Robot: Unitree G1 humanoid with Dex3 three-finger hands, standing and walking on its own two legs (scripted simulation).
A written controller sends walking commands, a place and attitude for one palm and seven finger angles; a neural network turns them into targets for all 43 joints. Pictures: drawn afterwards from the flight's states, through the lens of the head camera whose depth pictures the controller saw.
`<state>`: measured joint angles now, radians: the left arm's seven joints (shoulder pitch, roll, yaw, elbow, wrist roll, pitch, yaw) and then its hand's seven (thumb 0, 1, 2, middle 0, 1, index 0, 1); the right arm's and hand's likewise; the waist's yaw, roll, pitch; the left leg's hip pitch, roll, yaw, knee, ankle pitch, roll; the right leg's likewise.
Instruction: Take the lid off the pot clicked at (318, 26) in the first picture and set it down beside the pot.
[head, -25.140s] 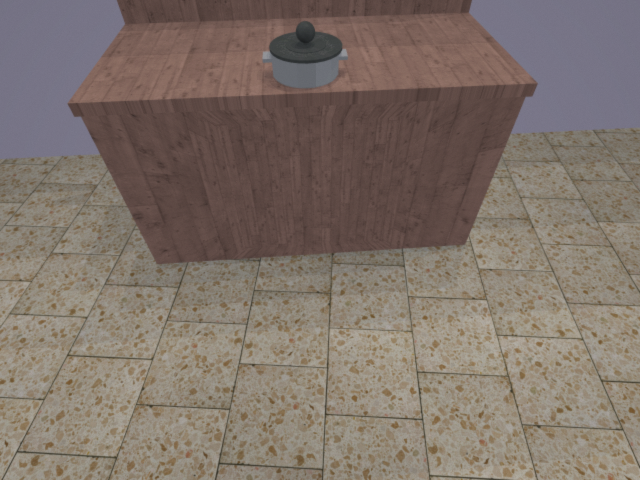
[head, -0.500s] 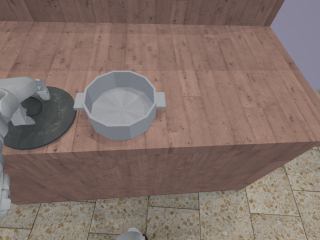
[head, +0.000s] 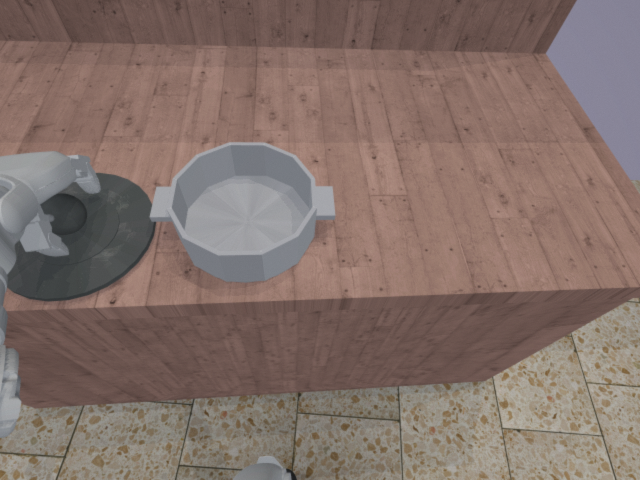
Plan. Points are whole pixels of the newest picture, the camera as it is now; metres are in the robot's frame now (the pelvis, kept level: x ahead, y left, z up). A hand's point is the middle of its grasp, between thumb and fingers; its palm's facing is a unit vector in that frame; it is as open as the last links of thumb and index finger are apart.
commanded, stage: raise the empty hand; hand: left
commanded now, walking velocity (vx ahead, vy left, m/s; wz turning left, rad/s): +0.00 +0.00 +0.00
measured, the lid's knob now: (62, 214) +0.44 +0.34 +0.04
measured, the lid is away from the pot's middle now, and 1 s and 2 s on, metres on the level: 0.23 0.23 0.23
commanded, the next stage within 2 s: draw the hand back to the body in 1.20 s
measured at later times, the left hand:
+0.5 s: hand (23, 185) +0.42 +0.34 +0.11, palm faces -0.37 -0.10 -0.92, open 11.1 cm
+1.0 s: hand out of the picture +0.41 +0.35 +0.17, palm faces -0.32 -0.09 -0.95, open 11.1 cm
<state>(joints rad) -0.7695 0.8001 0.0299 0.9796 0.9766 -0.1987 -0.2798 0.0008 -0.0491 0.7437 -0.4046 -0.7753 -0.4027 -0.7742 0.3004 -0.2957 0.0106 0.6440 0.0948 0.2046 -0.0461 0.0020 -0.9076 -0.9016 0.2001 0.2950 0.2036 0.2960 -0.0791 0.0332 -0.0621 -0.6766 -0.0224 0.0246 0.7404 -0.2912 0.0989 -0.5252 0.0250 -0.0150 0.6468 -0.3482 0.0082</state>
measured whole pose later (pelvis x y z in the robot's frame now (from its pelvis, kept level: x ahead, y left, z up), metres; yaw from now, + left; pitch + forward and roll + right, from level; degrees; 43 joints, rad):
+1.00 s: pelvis -0.01 +0.01 +0.02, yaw +2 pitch +7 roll -3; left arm -0.90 0.82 -0.03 0.86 0.92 -0.09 -0.44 0.00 -0.05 0.74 -0.41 -0.78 -0.40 -0.77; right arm 0.26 -0.29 0.02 0.63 0.11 0.22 -0.03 0.00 -0.91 -0.90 0.20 0.29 0.20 0.30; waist -0.05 0.05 -0.03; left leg -0.48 -0.06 0.01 0.56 -0.20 0.11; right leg -0.33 0.00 -0.02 0.47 -0.27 0.00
